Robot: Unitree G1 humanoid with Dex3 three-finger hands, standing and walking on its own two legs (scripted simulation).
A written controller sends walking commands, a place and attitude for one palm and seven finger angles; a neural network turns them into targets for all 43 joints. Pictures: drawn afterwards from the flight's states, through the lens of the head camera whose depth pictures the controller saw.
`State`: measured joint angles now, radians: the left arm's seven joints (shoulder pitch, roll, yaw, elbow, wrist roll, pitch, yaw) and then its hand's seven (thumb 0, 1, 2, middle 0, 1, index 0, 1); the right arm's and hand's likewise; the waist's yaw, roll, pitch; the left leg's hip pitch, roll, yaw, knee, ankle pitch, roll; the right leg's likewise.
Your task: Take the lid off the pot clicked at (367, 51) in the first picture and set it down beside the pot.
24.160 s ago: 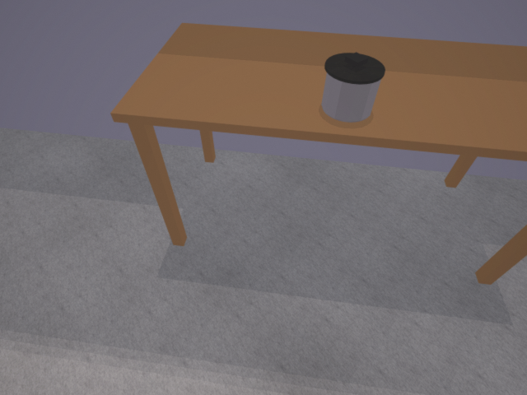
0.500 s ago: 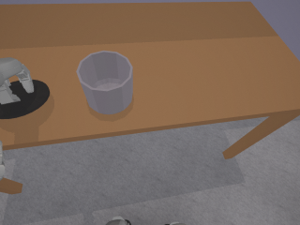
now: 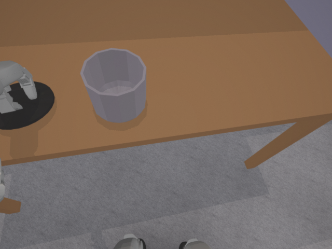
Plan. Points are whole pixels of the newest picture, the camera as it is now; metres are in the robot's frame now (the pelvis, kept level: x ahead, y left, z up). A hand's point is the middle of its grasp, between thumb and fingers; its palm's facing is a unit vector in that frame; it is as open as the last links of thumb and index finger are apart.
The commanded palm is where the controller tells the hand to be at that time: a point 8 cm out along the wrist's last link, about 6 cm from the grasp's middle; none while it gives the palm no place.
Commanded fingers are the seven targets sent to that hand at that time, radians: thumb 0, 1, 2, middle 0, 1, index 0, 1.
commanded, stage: open the fingers wide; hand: left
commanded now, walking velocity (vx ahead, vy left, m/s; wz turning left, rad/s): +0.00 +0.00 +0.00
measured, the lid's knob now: (15, 97) +0.48 +0.34 +0.02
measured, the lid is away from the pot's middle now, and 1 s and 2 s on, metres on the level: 0.24 0.25 0.25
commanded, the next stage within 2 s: raise the empty hand in 1.04 s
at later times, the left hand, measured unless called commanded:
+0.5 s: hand (5, 106) +0.44 +0.34 +0.05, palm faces -0.45 -0.12 -0.89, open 7.6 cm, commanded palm +0.48 +0.32 +0.11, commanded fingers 0.00 0.17 0.71 -0.47 -0.94 -0.49 -0.94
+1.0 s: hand (8, 102) +0.45 +0.33 +0.05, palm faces -0.45 -0.12 -0.89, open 10.9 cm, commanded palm +0.48 +0.32 +0.11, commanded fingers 0.00 -0.02 0.66 -0.35 -0.85 -0.35 -0.85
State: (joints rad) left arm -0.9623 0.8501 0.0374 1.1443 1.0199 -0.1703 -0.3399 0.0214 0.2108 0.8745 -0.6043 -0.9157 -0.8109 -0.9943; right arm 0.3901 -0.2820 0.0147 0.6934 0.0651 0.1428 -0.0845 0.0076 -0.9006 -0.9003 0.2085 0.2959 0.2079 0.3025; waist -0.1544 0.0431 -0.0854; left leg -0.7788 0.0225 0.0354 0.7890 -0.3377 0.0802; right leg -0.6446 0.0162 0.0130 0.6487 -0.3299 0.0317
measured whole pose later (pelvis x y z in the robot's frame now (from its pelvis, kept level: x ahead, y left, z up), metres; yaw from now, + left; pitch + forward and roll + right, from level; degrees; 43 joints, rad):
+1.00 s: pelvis -0.01 +0.00 +0.00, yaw +0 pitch +18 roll -5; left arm -0.97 0.82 0.01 1.16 1.03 -0.14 -0.28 0.00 0.01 0.65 -0.37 -0.87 -0.37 -0.87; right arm 0.38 -0.28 0.02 0.69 0.07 0.17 -0.07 0.01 -0.90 -0.90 0.21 0.30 0.21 0.30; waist -0.15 0.04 -0.09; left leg -0.79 0.02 0.03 0.81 -0.33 0.08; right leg -0.65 0.02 0.01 0.67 -0.33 0.03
